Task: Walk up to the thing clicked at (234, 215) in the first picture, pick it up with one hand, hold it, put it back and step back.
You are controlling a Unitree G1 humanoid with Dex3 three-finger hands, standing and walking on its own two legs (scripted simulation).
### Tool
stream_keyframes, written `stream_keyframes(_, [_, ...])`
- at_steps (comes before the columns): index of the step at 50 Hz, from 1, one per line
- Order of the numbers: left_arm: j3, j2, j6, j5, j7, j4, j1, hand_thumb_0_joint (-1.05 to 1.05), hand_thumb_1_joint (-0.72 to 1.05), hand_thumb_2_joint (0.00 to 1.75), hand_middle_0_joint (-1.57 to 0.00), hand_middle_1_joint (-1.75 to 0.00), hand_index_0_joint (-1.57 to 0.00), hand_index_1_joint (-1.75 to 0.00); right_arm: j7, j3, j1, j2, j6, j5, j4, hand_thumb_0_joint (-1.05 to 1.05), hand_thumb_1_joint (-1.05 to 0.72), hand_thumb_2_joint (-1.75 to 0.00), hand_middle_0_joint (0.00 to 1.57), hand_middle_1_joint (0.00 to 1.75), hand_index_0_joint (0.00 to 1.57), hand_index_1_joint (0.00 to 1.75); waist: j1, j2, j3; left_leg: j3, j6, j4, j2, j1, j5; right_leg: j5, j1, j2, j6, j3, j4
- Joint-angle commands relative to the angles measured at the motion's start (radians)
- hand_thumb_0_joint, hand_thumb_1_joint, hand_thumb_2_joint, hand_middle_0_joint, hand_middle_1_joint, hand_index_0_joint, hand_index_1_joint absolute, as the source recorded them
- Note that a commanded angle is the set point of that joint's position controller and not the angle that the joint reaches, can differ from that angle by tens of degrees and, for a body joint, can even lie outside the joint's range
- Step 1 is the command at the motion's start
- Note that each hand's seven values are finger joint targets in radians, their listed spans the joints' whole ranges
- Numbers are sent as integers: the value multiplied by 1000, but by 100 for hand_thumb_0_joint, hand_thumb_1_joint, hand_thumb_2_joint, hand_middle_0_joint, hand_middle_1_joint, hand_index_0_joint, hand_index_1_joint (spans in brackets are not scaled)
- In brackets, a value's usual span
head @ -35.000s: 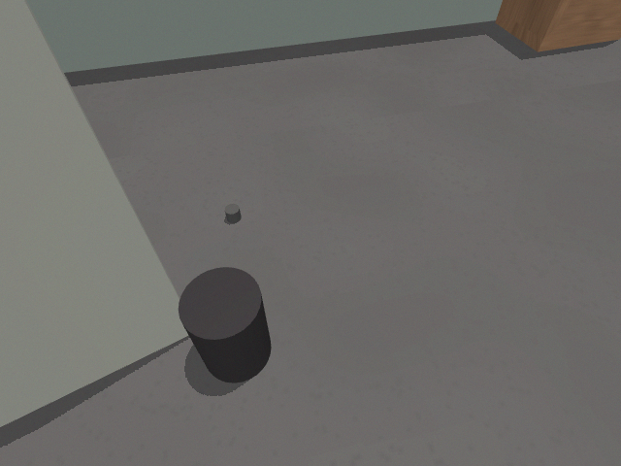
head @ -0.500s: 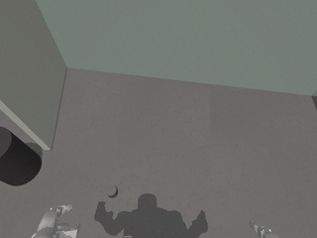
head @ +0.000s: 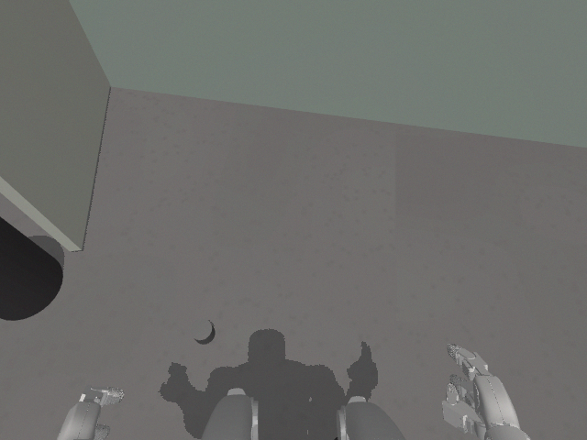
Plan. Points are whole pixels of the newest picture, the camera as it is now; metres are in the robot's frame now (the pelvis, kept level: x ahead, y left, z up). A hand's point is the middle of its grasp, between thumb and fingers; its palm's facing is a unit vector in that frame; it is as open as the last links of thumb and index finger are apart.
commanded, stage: rise first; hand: left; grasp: from above
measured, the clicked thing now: (203, 331) +0.41 +0.26 -0.66
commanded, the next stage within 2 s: none
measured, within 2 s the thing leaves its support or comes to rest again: neither
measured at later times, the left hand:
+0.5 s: hand (138, 400) +0.20 +0.29 -0.30, palm faces -0.42 -0.57 -0.71, open 14.0 cm
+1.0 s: hand (157, 363) +0.29 +0.31 -0.44, palm faces -0.48 -0.17 -0.86, open 14.1 cm
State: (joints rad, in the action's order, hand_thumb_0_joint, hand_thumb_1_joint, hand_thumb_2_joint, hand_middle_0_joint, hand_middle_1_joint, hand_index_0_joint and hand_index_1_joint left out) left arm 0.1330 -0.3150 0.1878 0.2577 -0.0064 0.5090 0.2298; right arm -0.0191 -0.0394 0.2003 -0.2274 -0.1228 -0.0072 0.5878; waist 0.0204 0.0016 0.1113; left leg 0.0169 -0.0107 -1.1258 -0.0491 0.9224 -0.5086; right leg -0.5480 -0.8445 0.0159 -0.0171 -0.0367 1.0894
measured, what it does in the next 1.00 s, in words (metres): lowers itself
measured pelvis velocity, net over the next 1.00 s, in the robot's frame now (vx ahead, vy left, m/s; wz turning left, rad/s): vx -0.10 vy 0.00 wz -0.11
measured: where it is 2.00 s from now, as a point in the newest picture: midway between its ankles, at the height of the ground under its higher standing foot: outside the picture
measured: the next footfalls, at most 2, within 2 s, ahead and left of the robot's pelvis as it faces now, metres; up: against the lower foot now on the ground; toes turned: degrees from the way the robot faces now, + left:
none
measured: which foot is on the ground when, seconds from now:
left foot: down 0.00-1.00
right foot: down 0.00-1.00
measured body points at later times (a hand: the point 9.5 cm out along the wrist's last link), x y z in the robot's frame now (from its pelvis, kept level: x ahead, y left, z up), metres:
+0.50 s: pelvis -0.04 +0.00 -0.15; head +0.14 +0.02 +0.26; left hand +0.22 +0.32 -0.25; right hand +0.16 -0.27 -0.26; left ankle +0.02 +0.12 -0.66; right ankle -0.01 -0.13 -0.66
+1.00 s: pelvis -0.10 +0.00 -0.30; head +0.12 +0.03 +0.09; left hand +0.31 +0.32 -0.39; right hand -0.01 -0.28 -0.43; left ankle +0.01 +0.12 -0.66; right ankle -0.02 -0.13 -0.66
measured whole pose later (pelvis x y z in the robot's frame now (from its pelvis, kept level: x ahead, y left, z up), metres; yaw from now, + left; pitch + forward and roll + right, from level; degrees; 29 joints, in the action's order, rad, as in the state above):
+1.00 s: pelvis -0.10 +0.00 -0.30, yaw -6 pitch +32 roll -6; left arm 0.18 -0.69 -0.30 1.03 -0.19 1.04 -0.56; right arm 0.08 -0.05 0.12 -0.26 -0.04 0.06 0.77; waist 0.05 -0.01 0.09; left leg 0.12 -0.01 -2.20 -0.06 2.16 -0.62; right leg -0.69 -2.05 -0.02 -0.02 -0.07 2.17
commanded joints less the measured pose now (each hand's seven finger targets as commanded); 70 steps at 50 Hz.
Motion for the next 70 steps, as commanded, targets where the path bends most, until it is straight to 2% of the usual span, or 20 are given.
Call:
stream_keyframes(1, [72, -182, -18, 30, -26, -192, 48, 0, -54, 97, -5, -107, -5, -107, -1, -56, 6, -154, -60, 1, -154, 0, -85, -89, 20, 30, 20, 30, -2, 77, 282, 2, 20, 73, 22, -198, 371, 320, 17, -28, 34, -7, -58])
stream_keyframes(5, [71, -185, -17, 46, -26, -234, 72, 0, -53, 96, -5, -107, -6, -107, 5, -57, -13, -154, -70, 3, -168, 0, -85, -89, 20, 30, 20, 30, 0, 97, 290, 10, 16, 30, 22, -132, 296, 257, -60, -31, 37, -10, -2])
stream_keyframes(9, [72, -215, -54, 101, -32, -188, -46, 0, -54, 97, -5, -107, -5, -107, 7, -54, -38, -154, -84, 0, -166, 0, -85, -89, 20, 30, 20, 30, 23, 67, 281, 5, 26, -67, 29, 2, 182, 192, -166, -30, 35, 1, 69])
stream_keyframes(15, [73, -269, -175, 221, -47, -88, -191, 0, -50, 98, -4, -107, -4, -107, 28, -68, -63, -178, -111, 3, -120, 0, -81, -88, 20, 30, 20, 30, 15, 69, 362, 12, 27, -238, 35, 178, 133, 144, -362, -28, 38, 9, 253])
stream_keyframes(22, [127, -408, -300, 376, -93, 38, -340, 0, -53, 100, -5, -108, -5, -108, 52, -87, -65, -217, -103, 9, -44, 0, -85, -89, 20, 30, 20, 30, -31, 116, 552, 22, 27, -451, 27, 281, 271, 218, -567, -39, 44, 0, 478])
stream_keyframes(25, [106, -408, -329, 433, -104, 85, -430, 0, -55, 101, -4, -108, -4, -108, 67, -95, -61, -224, -86, 19, -15, 0, -85, -89, 20, 30, 20, 30, -29, 114, 601, 35, 22, -520, 20, 332, 260, 199, -650, -39, 47, -15, 557])
stream_keyframes(30, [133, -509, -383, 530, -124, 168, -608, 0, -54, 103, -4, -107, -4, -108, 78, -103, -39, -228, -57, 30, 11, 0, -85, -89, 20, 30, 20, 30, -35, 71, 628, 12, 32, -632, 23, 524, 83, 78, -713, -48, 43, -20, 609])
stream_keyframes(33, [157, -578, -408, 577, -142, 153, -703, 0, -54, 103, -4, -107, -4, -107, 80, -104, -28, -239, -37, 36, 24, 0, -85, -89, 20, 30, 20, 30, -42, 90, 713, 12, 32, -682, 18, 521, 74, 66, -734, -50, 43, -29, 655])
stream_keyframes(36, [134, -571, -425, 620, -149, 251, -766, 0, -54, 103, -4, -107, -4, -107, 79, -101, -6, -238, -18, 37, 50, 0, -85, -89, 20, 30, 20, 30, -19, 59, 662, 10, 37, -727, 20, 616, 24, 26, -793, -55, 42, -39, 682])
stream_keyframes(39, [162, -658, -449, 668, -165, 245, -854, 0, -54, 103, -4, -106, -4, -106, 81, -95, 4, -248, 3, 45, 73, 0, -86, -89, 20, 30, 20, 30, -32, 136, 663, 26, 32, -737, 18, 621, -43, -32, -866, -53, 49, -53, 738])
stream_keyframes(43, [139, -654, -471, 710, -190, 386, -888, 0, -54, 103, -4, -104, -5, -104, 86, -84, 13, -249, 36, 53, 91, 0, -87, -89, 20, 30, 20, 30, 7, 88, 592, 40, 39, -775, 21, 713, -132, -112, -943, -58, 49, -68, 764])
stream_keyframes(45, [149, -701, -493, 741, -207, 358, -970, 0, -55, 103, -5, -102, -5, -103, 88, -81, 24, -249, 49, 62, 102, 0, -87, -90, 20, 30, 20, 30, 1, 133, 622, 30, 38, -803, 26, 717, -114, -102, -943, -57, 52, -64, 786])
stream_keyframes(47, [124, -692, -507, 765, -224, 358, -1024, 0, -55, 103, -5, -101, -5, -101, 91, -79, 28, -251, 59, 70, 110, 0, -88, -90, 20, 30, 20, 30, 17, 141, 618, 31, 38, -825, 25, 722, -117, -106, -974, -59, 53, -70, 796])
stream_keyframes(49, [103, -679, -514, 793, -242, 439, -1033, 0, -55, 104, -6, -99, -5, -100, 94, -73, 30, -257, 66, 76, 119, 0, -88, -90, 20, 30, 20, 30, 33, 144, 572, 45, 35, -834, 24, 745, -141, -117, -1030, -58, 55, -82, 827])
stream_keyframes(54, [113, -724, -522, 873, -294, 512, -1076, 0, -55, 102, -6, -98, -6, -99, 104, -64, 42, -262, 89, 97, 140, 0, -89, -90, 20, 30, 20, 30, 22, 195, 591, 41, 29, -871, 24, 731, -86, -67, -1057, -58, 59, -94, 876])
stream_keyframes(57, [95, -706, -524, 902, -314, 570, -1097, 0, -55, 102, -6, -98, -5, -98, 111, -63, 35, -268, 94, 109, 135, 0, -89, -90, 20, 30, 20, 30, 47, 180, 570, 39, 32, -903, 25, 763, -64, -42, -1078, -60, 56, -98, 895])
stream_keyframes(60, [118, -757, -525, 940, -334, 605, -1121, 0, -54, 101, -6, -97, -6, -97, 116, -60, 48, -269, 102, 119, 157, 0, -89, -90, 20, 30, 20, 30, 38, 200, 587, 37, 32, -924, 25, 771, -66, -48, -1088, -62, 57, -101, 914])
stream_keyframes(65, [84, -731, -541, 973, -361, 570, -1217, 0, -54, 100, -6, -98, -6, -98, 120, -60, 23, -265, 102, 133, 152, 0, -89, -90, 20, 30, 20, 30, 54, 216, 591, 36, 31, -955, 24, 782, -69, -45, -1120, -64, 56, -105, 934])
stream_keyframes(67, [109, -772, -546, 997, -379, 594, -1214, 0, -54, 100, -6, -99, -6, -99, 121, -60, 26, -273, 103, 138, 160, 0, -90, -90, 20, 30, 20, 30, 48, 236, 613, 37, 28, -966, 23, 770, -48, -27, -1122, -66, 55, -108, 954])
stream_keyframes(70, [88, -726, -546, 1004, -399, 664, -1209, 0, -54, 100, -6, -100, -6, -100, 128, -55, 43, -268, 107, 153, 184, 0, -90, -90, 20, 30, 20, 30, 78, 212, 585, 46, 31, -988, 21, 787, -28, -9, -1142, -67, 50, -121, 974])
